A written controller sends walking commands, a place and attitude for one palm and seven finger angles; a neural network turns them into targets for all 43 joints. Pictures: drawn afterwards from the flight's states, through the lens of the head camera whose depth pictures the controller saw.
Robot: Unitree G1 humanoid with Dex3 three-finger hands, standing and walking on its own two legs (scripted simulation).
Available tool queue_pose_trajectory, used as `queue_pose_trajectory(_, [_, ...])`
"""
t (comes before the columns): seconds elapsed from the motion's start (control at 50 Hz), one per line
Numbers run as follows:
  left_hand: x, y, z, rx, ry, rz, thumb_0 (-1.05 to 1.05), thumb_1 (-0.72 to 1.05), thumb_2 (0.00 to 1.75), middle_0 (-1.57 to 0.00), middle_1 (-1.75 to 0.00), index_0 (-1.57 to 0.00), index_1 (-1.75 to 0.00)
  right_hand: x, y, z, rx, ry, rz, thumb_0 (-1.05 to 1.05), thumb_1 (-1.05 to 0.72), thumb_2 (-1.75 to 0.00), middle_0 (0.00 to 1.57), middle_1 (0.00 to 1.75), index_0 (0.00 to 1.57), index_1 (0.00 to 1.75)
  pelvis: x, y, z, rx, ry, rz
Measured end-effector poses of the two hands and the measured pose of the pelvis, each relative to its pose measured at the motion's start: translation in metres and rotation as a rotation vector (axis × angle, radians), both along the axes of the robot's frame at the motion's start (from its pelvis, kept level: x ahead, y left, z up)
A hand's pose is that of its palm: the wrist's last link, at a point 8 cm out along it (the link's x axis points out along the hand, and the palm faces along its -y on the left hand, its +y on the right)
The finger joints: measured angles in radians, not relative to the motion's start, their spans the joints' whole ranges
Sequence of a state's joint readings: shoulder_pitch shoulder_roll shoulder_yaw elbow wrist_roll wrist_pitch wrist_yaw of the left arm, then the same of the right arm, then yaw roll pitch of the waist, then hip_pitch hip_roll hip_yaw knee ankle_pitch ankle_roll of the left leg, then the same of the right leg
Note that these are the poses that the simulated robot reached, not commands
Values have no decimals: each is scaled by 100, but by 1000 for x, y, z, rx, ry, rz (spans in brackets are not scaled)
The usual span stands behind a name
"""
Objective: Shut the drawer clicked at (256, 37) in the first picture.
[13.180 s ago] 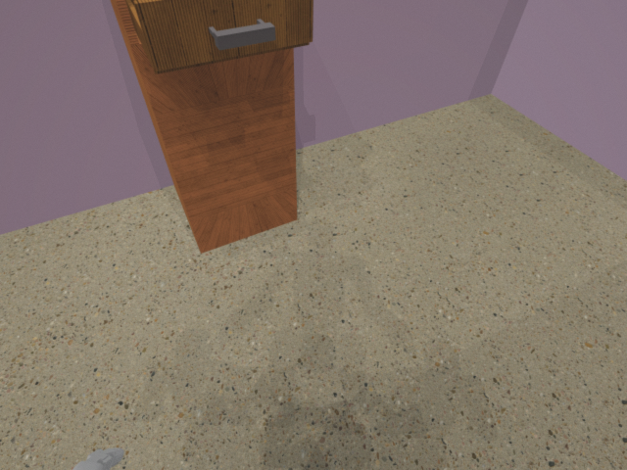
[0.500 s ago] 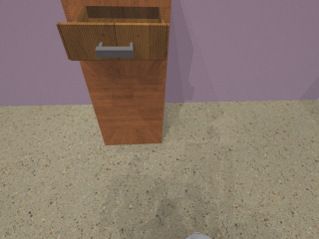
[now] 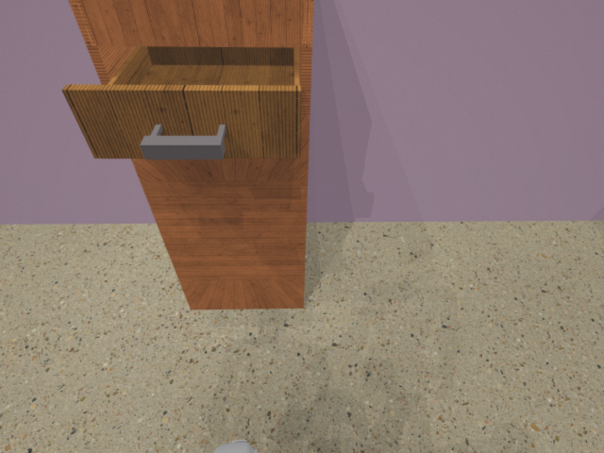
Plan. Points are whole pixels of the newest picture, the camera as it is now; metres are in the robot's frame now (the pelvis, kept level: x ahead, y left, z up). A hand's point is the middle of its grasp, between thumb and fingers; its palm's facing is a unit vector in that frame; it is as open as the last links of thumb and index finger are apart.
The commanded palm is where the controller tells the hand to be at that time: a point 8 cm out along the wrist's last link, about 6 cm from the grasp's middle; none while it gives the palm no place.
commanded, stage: take the last steps up to it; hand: left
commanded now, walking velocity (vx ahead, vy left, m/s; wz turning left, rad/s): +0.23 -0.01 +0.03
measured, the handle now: (187, 138) +0.56 +0.24 +0.13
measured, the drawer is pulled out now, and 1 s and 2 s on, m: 0.17 0.17 0.17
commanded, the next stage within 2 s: come to a stop and stand still in 0.22 s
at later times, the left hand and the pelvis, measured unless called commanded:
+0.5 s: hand (186, 433) +0.19 +0.20 -0.18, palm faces +0.02 -0.98 -0.22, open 7.3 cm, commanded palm none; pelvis +0.14 +0.02 -0.01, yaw -1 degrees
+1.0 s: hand (161, 430) +0.19 +0.25 -0.18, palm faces +0.05 -0.96 -0.26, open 7.4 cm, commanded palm none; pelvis +0.13 +0.04 -0.02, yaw +0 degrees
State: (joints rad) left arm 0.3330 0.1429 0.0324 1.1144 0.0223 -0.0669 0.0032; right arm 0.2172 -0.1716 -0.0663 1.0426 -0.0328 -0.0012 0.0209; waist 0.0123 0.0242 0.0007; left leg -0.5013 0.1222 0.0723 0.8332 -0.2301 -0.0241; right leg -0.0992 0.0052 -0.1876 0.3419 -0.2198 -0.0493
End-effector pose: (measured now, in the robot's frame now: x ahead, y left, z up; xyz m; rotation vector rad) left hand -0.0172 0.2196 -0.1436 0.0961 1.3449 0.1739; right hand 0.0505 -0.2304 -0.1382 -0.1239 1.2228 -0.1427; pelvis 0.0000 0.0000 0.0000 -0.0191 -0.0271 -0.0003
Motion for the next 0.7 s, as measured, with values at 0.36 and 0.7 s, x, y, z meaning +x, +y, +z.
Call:
queue_pose_trajectory(0.36, [111, 39, -8, -24, 72, -13, 1, 91, 90, -20, -30, -20, -30, 91, 37, 3, -55, 25, -26, -2, -95, -90, 20, 30, 20, 30, 110, 38, -1, 29, 16, -24])
queue_pose_trajectory(0.7, [246, 7, 8, 90, -105, -74, 0, 91, 90, -20, -30, -20, -30, 100, 11, -32, 42, 240, -64, 1, -91, -90, 20, 30, 20, 30, 151, -1, -9, 58, 23, 4])
